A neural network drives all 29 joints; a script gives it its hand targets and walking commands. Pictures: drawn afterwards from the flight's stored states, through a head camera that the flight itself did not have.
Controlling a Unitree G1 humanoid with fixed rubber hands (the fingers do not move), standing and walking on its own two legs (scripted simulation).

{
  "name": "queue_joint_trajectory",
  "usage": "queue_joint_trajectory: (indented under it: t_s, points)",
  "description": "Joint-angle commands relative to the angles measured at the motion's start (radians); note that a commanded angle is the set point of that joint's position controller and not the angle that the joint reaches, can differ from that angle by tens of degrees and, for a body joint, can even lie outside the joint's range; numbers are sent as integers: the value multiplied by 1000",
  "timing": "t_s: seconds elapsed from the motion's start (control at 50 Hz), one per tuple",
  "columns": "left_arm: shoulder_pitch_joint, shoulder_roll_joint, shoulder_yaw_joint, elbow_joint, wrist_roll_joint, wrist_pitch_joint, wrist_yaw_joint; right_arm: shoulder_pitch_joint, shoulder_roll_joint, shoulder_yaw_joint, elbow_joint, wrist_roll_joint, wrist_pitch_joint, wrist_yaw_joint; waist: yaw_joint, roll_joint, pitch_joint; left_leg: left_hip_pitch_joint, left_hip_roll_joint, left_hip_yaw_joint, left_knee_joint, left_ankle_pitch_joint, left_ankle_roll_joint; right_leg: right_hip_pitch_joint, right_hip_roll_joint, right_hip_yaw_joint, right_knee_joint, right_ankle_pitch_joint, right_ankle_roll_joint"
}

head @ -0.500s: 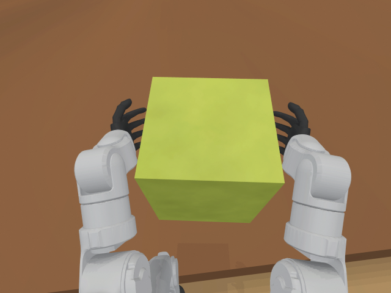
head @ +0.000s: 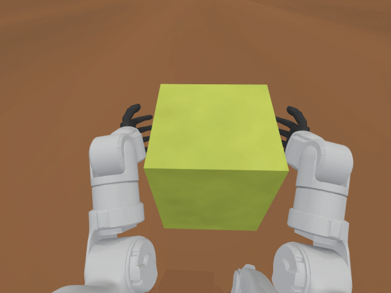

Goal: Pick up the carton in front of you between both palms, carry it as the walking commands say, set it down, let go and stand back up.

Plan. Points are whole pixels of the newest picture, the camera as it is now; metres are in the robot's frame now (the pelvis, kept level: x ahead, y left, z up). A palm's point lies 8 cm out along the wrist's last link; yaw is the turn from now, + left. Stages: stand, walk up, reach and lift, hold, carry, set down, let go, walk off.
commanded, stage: carry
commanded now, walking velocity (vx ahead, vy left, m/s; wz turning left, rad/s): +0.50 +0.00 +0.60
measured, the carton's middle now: (211, 162) +0.37 +0.02 +0.09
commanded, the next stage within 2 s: none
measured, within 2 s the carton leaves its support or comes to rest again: neither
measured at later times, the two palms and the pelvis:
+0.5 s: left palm (100, 27) +0.57 +0.28 +0.28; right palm (234, 21) +0.66 -0.02 +0.28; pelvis +0.28 +0.05 +0.10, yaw +16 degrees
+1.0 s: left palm (115, 20) +0.83 +0.35 +0.21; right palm (207, 18) +0.92 +0.05 +0.20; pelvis +0.58 +0.10 +0.10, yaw +19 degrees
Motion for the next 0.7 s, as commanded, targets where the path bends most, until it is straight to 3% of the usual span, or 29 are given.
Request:
queue_joint_trajectory:
  t_s: [0.0, 0.02, 0.04, 0.08, 0.12, 0.14, 0.18, 0.22, 0.28, 0.34, 0.36, 0.4, 0.42, 0.44, 0.46, 0.48, 0.5, 0.52, 0.54, 0.56, 0.58, 0.6, 0.64, 0.68]
  points:
    - [-604, -819, -600, -77, -249, -34, -15, -506, 751, 457, 3, 59, -4, 8, 52, -334, -698, -436, -249, -190, 1095, 20, 33, 975, -323, 977, -732, 194, -209]
    - [-649, -842, -634, -164, -293, -55, -24, -505, 780, 468, -23, 64, -14, 8, 42, -193, -636, -527, -218, -215, 1204, 52, 51, 949, -291, 867, -646, 125, -210]
    - [-712, -878, -662, -203, -322, -74, -36, -529, 800, 480, -66, 67, -32, 15, 24, -114, -543, -621, -166, -164, 1210, 49, 67, 889, -296, 765, -604, 82, -189]
    - [-729, -932, -722, -243, -370, -104, -65, -540, 806, 510, -129, 50, -59, 20, 5, -102, -411, -710, -102, -145, 1143, 39, 94, 800, -279, 594, -600, -79, -131]
    - [-671, -917, -749, -254, -378, -128, -79, -503, 795, 567, -153, 45, -87, 14, 27, -106, -384, -777, -88, -111, 1100, 1, 103, 858, -293, 508, -637, -153, -99]
    - [-630, -901, -757, -260, -373, -135, -80, -487, 791, 593, -174, 53, -97, 14, 42, -76, -367, -789, -89, -95, 1018, -106, 99, 868, -317, 485, -666, -90, -110]
    - [-553, -860, -757, -259, -348, -135, -77, -441, 763, 620, -192, 67, -103, 17, 33, -50, -339, -807, -57, -55, 826, -91, 95, 895, -328, 365, -691, 63, -112]
    - [-497, -809, -740, -253, -327, -127, -72, -433, 737, 646, -220, 94, -95, 25, 28, -113, -324, -838, -33, -14, 707, -24, 90, 942, -334, 260, -739, 143, -116]
    - [-450, -720, -695, -263, -271, -102, -53, -426, 690, 662, -250, 126, -69, 22, 19, -114, -277, -701, -10, 40, 379, 156, 72, 892, -297, 55, -817, 157, -67]
    - [-392, -633, -632, -240, -208, -70, -25, -431, 657, 656, -224, 153, -36, 18, 19, -133, -222, -570, -66, 166, 142, 198, 73, 914, -247, -103, -840, 230, -9]
    - [-378, -605, -607, -228, -186, -59, -15, -436, 649, 652, -207, 162, -26, 16, 23, -140, -208, -541, -90, 195, 77, 186, 77, 942, -240, -121, -824, 309, 5]
    - [-361, -561, -561, -203, -149, -38, 1, -450, 640, 634, -162, 173, -8, 12, 9, -176, -211, -460, -157, 239, -16, 148, 87, 1017, -236, -154, -712, 630, 37]
    - [-363, -545, -545, -192, -144, -28, 6, -450, 638, 620, -134, 174, -2, 8, -15, -196, -225, -386, -200, 266, -65, 148, 93, 1029, -234, -173, -616, 782, 61]
    - [-370, -536, -534, -180, -144, -18, 9, -438, 641, 603, -100, 171, 3, 3, -60, -205, -272, -239, -244, 283, -150, 173, 107, 1005, -208, -208, -448, 858, 89]
    - [-394, -530, -524, -173, -143, -12, 12, -432, 647, 589, -77, 163, 7, -4, -105, -149, -342, -19, -204, 213, -185, 209, 111, 877, -185, -196, -245, 670, 116]
    - [-408, -537, -515, -149, -143, -4, 13, -418, 643, 564, -55, 156, 12, -10, -101, -25, -324, 108, -21, -41, -153, 290, 121, 662, -136, -138, -65, 214, 133]
    - [-394, -566, -516, -139, -161, 2, 8, -484, 620, 565, -68, 147, 10, -21, -78, 301, -410, 367, 197, -525, -224, 361, 302, 289, 21, -53, 196, -275, 182]
    - [-476, -583, -524, -143, -184, 0, 5, -483, 654, 560, -58, 155, 11, -22, -82, 174, -377, 364, 203, -540, -265, 405, 322, 174, 1, 90, 293, -320, 153]
    - [-513, -636, -535, -148, -203, -3, -3, -508, 687, 570, -97, 157, 3, -18, -83, 120, -351, 316, 185, -452, -245, 402, 316, 122, -25, 126, 316, -283, 123]
    - [-534, -689, -549, -149, -222, -9, -13, -523, 725, 580, -115, 157, -4, -10, -78, 35, -334, 248, 171, -376, -239, 389, 272, 123, -59, 161, 261, -210, 105]
    - [-539, -737, -562, -138, -229, -18, -22, -532, 758, 587, -128, 148, -13, -1, -77, 12, -331, 197, 160, -323, -266, 331, 233, 146, -84, 180, 171, -145, 97]
    - [-539, -775, -575, -129, -230, -29, -31, -535, 781, 592, -131, 139, -25, 9, -72, 44, -349, 162, 149, -267, -291, 275, 210, 182, -91, 176, 125, -93, 94]
    - [-529, -827, -612, -126, -219, -57, -43, -503, 829, 617, -125, 128, -53, 25, -67, 107, -359, 151, 136, -206, -337, 238, 202, 188, -90, 151, 56, -28, 102]
    - [-506, -849, -640, -129, -209, -84, -47, -465, 846, 639, -124, 121, -81, 37, -72, 112, -350, 176, 125, -152, -364, 263, 207, 155, -88, 126, -56, 8, 118]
